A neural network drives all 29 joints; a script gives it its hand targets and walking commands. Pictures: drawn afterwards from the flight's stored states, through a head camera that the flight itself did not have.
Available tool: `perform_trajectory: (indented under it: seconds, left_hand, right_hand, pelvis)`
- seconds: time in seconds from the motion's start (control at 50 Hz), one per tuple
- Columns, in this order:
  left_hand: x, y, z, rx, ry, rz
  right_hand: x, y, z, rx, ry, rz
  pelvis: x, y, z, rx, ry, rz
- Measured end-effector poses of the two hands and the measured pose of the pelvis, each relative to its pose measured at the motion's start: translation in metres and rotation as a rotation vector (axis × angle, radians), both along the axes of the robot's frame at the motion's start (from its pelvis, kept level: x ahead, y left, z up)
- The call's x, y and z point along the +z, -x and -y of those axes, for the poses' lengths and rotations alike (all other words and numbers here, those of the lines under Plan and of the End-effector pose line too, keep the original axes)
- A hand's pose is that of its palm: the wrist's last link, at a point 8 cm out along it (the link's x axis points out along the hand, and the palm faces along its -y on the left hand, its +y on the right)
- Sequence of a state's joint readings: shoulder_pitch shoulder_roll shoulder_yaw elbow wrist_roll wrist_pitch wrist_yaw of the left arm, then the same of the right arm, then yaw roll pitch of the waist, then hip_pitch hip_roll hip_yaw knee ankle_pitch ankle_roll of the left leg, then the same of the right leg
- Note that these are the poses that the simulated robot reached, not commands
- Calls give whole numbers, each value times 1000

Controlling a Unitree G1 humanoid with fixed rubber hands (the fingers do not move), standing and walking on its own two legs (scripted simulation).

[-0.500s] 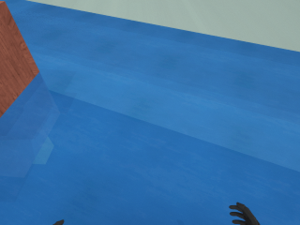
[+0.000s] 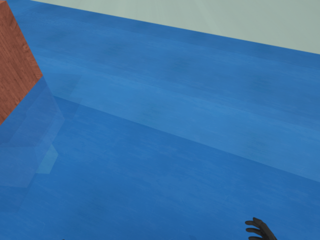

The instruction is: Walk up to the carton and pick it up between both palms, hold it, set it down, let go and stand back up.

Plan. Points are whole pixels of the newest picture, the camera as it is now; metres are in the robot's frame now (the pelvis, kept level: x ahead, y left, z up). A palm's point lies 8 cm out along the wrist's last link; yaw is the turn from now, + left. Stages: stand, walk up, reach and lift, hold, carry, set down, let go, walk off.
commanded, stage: stand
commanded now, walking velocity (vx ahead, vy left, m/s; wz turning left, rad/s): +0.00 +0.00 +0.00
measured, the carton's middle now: out of the picture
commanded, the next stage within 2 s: none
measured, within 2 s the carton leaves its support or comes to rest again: neither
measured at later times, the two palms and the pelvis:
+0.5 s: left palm out of the picture +0.08 +0.28 -0.11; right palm out of the picture +0.13 -0.28 -0.07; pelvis -0.01 +0.00 +0.01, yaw +0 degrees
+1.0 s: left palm out of the picture +0.07 +0.28 -0.10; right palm out of the picture +0.11 -0.28 -0.07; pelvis -0.02 -0.01 +0.01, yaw +0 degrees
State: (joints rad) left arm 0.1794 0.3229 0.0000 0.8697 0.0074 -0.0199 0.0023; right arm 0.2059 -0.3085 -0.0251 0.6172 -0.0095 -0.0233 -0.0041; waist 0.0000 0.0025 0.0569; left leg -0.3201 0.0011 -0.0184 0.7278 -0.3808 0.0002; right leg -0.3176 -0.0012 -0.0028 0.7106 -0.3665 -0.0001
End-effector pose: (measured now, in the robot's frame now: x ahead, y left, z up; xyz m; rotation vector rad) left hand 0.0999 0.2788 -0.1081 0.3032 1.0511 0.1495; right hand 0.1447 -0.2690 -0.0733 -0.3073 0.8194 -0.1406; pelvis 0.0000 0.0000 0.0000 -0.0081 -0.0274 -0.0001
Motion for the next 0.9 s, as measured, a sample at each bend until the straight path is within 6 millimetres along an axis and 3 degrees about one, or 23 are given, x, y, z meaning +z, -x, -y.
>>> perform_trajectory:
  seconds: [0.9]
  left_hand:
    - [8, 33, 4, 21, 1, -68]
  right_hand:
    - [-1, 31, 13, -23, -4, -65]
  pelvis:
    - [12, 16, 7, 1, -10, -24]
